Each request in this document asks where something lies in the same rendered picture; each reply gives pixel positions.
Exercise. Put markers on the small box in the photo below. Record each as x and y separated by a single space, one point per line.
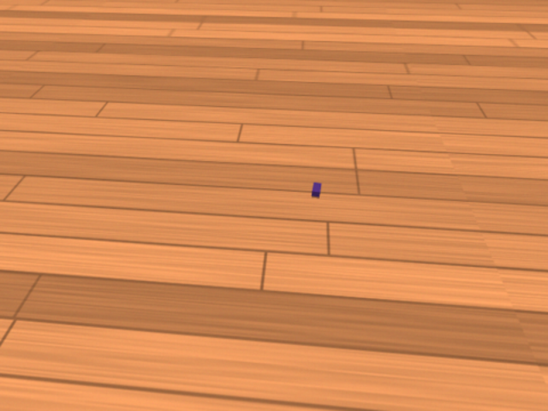
316 189

